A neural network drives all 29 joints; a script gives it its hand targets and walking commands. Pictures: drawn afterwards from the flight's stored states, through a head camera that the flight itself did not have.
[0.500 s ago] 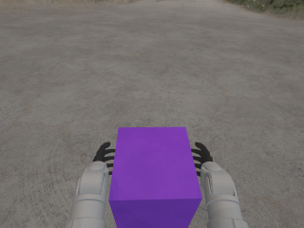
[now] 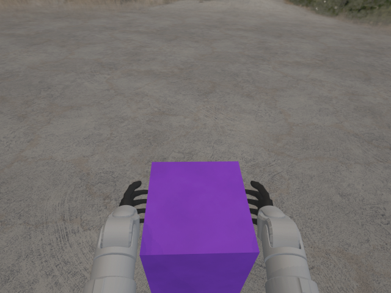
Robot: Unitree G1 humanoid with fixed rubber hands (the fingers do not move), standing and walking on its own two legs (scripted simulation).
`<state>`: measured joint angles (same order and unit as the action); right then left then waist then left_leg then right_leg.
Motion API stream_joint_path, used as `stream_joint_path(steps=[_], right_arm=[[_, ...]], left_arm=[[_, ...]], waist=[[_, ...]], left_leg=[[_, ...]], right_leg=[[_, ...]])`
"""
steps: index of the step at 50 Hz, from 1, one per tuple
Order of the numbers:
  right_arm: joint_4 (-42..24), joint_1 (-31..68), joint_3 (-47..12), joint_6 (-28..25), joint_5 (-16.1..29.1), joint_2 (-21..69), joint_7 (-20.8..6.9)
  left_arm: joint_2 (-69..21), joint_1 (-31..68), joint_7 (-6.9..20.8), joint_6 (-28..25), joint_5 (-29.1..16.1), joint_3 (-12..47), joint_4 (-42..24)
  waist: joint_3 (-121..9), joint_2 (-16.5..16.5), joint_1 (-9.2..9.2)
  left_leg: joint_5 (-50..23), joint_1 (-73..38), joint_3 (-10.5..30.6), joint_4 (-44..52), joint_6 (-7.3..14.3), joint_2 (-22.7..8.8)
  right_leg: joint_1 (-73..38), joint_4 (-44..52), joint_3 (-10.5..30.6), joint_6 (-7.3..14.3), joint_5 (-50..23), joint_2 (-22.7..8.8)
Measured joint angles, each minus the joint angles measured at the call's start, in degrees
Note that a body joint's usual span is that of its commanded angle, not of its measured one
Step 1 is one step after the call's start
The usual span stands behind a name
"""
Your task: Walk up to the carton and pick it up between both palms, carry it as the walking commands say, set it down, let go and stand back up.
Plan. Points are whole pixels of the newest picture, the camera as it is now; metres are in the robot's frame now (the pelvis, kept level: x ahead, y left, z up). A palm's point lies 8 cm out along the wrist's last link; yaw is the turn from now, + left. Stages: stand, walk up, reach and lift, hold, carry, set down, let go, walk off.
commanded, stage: hold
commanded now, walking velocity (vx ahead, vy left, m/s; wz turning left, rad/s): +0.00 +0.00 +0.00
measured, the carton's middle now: (195, 230) +0.30 +0.00 -0.02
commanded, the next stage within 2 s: carry in 0.64 s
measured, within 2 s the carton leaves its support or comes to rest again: neither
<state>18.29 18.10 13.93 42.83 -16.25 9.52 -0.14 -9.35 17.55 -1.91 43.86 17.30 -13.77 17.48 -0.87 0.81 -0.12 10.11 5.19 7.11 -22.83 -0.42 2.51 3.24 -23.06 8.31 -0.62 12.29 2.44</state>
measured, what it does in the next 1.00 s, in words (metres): lifts its left foot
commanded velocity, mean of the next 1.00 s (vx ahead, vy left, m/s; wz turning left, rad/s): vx -0.10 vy -0.08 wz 0.00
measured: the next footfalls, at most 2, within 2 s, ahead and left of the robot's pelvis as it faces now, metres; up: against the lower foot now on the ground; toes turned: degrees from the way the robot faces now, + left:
left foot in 1.12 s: -0.03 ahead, +0.04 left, +0.00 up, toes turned +8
right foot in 1.46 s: -0.13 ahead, -0.31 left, +0.00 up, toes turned -4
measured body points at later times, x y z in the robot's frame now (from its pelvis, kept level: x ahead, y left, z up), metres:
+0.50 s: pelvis +0.00 +0.00 +0.00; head -0.05 +0.00 +0.45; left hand +0.30 +0.15 +0.04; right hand +0.31 -0.15 +0.05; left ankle +0.04 +0.12 -0.74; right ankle +0.01 -0.13 -0.74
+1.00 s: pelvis -0.04 -0.05 -0.02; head -0.02 -0.05 +0.43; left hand +0.26 +0.09 +0.05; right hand +0.26 -0.21 +0.05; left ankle -0.05 +0.07 -0.69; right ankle +0.01 -0.13 -0.74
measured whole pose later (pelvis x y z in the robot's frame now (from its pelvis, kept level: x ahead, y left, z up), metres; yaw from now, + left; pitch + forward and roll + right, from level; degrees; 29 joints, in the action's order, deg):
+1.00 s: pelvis -0.04 -0.05 -0.02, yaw +0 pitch +4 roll +0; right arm -13.8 10.1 6.7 58.6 -4.7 7.8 5.9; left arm -8.1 11.5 -6.7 58.6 6.4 -5.7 -11.8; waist -3.1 0.1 -0.7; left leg 28.7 33.0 -2.3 -61.1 -1.2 -2.1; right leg 25.9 -34.4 -3.6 4.8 12.9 2.4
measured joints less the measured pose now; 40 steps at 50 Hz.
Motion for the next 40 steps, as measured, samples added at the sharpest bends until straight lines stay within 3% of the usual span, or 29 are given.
stream_joint_path(steps=[31, 36, 40], right_arm=[[-1.5, -1.5, -1.3, 0.5, 0.4, -0.4, 0.1], [-4.4, -1.3, -2.6, 0.8, 1.3, -0.4, 0.8], [-10.6, -2.1, -5.1, 2.9, 3.3, -0.5, 2.3]], left_arm=[[0.3, -1.1, -0.3, 0.6, -0.6, 1.5, -1.2], [1.0, -1.8, -0.7, 0.6, -2.3, 2.3, -4.5], [2.3, -2.5, -1.7, 2.4, -6.0, 3.8, -10.3]], waist=[[-0.1, -0.2, 0.26], [-4.3, 0.3, 0.80], [-4.9, -0.1, 1.34]], left_leg=[[-0.2, -0.7, -0.3, 1.1, 0.0, -0.3], [2.2, 8.7, -1.3, -5.4, -0.4, -0.3], [3.9, 15.3, -1.7, -10.5, -1.5, -1.8]], right_leg=[[-0.6, 1.1, -0.2, 0.2, -0.3, 0.0], [10.0, -7.1, -2.3, 0.4, 2.1, -0.5], [16.9, -12.6, -5.9, 1.0, 6.1, -0.4]])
